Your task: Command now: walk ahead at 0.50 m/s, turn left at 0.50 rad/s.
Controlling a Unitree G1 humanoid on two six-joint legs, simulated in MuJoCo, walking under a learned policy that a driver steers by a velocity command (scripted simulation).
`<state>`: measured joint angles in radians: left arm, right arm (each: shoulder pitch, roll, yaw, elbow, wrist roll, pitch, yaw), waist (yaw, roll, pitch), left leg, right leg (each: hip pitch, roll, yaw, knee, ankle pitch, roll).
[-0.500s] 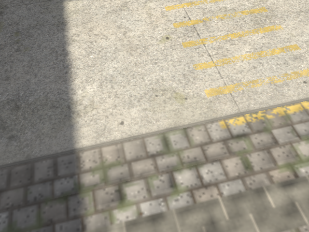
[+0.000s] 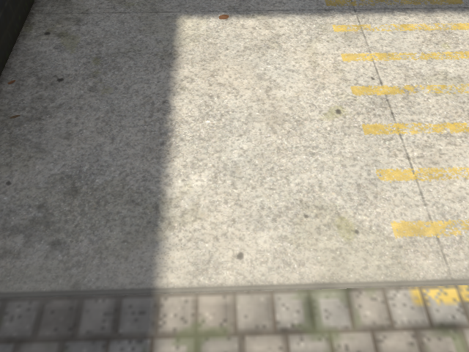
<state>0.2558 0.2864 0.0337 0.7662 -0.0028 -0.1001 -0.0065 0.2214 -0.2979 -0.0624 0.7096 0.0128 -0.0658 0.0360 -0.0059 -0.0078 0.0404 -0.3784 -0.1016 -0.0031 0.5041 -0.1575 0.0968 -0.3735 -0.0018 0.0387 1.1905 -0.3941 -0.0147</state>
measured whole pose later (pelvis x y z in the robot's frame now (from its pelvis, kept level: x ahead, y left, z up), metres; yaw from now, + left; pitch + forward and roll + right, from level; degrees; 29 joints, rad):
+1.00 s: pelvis +0.40 +0.01 +0.01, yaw +4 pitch +2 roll +0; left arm 0.22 0.32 0.08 0.77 -0.01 0.06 0.03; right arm 0.11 -0.25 -0.05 0.70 -0.02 0.00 -0.03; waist 0.01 -0.03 0.04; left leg -0.31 0.04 0.08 0.43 -0.14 0.02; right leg -0.51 -0.03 0.01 0.99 -0.42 0.09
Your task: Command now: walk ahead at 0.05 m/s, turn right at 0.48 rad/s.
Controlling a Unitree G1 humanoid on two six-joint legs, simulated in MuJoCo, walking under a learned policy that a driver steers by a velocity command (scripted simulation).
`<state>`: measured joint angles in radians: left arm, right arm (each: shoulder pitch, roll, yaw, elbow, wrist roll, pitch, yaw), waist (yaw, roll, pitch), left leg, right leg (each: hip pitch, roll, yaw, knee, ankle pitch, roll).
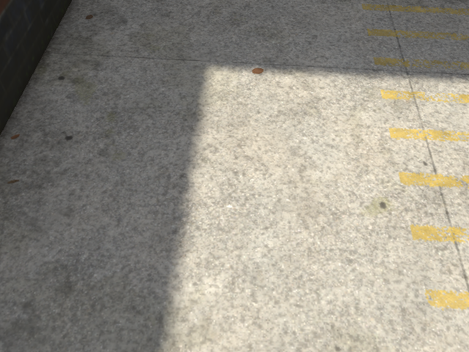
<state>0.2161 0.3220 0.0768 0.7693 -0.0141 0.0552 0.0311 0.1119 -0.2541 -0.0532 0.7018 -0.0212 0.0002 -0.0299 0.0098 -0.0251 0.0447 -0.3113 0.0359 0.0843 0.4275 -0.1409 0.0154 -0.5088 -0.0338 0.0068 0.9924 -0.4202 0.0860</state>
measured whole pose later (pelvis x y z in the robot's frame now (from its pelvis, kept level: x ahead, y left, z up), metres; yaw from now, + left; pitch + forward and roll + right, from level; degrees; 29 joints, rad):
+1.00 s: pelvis +0.02 -0.02 +0.00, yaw +0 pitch +1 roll -1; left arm 0.19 0.28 0.08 0.73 0.01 0.01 0.04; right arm 0.13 -0.32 -0.09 0.73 0.02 0.06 -0.01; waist 0.02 0.01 0.06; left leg -0.48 0.03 -0.01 0.99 -0.45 -0.06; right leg -0.23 -0.03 -0.13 0.47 -0.25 -0.02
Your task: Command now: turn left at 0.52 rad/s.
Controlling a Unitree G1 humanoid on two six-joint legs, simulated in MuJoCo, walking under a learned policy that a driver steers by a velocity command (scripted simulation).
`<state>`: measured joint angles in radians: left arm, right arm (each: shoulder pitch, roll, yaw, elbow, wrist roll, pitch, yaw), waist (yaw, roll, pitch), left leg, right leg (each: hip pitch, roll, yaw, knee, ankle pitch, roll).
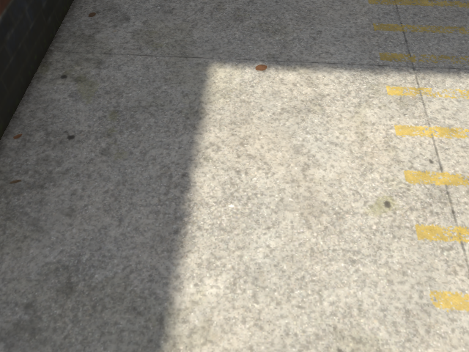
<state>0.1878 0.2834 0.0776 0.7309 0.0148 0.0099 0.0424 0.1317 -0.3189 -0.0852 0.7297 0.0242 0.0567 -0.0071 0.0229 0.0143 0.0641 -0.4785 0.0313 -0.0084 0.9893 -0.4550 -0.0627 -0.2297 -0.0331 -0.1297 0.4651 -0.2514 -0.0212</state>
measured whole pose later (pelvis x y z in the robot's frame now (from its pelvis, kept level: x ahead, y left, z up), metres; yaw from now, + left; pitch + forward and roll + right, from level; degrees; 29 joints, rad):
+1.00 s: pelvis +0.36 +0.01 +0.01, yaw -8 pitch +2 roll +0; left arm 0.33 0.28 0.05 0.72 -0.02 -0.06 0.00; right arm 0.13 -0.31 -0.04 0.66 -0.02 -0.10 0.00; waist 0.04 0.03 0.04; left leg -0.68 0.10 -0.09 0.81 -0.08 -0.06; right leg -0.15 0.11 0.10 0.32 -0.20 -0.09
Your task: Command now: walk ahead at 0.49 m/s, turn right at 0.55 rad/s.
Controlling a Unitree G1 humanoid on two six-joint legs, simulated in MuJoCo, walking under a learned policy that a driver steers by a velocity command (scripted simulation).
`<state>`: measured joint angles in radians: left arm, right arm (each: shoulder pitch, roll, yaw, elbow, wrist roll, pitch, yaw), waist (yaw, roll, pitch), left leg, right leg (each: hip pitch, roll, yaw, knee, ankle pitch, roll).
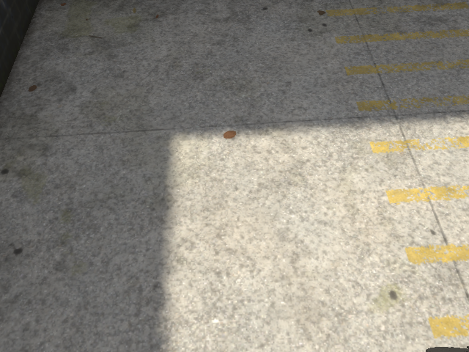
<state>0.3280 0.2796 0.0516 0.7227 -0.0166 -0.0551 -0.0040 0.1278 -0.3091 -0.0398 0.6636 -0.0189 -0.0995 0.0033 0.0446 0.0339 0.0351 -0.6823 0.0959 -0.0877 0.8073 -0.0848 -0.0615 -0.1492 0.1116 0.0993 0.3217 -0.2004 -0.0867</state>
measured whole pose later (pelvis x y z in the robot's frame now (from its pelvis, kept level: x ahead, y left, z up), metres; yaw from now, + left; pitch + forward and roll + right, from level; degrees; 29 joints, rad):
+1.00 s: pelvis +0.51 -0.02 +0.00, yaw +8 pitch +1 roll -2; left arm 0.21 0.29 0.07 0.79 0.00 -0.05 0.01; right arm 0.16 -0.32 -0.07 0.65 0.01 0.01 0.01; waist 0.05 0.04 0.07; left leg -0.61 0.07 -0.01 0.79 -0.14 -0.04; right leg -0.14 -0.01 -0.17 0.33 -0.21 -0.02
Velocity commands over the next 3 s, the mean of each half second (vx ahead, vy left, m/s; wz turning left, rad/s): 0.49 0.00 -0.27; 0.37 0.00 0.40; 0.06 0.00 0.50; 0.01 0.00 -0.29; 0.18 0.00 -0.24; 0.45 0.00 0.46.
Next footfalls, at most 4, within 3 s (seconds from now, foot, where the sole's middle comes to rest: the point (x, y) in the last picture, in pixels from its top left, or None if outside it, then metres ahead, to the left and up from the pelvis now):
0.18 left None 0.31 0.14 -0.78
0.68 right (311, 326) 0.54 -0.14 -0.78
1.12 left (219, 284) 0.65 0.13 -0.78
1.52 right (298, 275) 0.69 -0.11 -0.78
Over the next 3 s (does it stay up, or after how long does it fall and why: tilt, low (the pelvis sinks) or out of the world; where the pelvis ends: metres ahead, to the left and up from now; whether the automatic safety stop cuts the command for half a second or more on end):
stays up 0.94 0.07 0.00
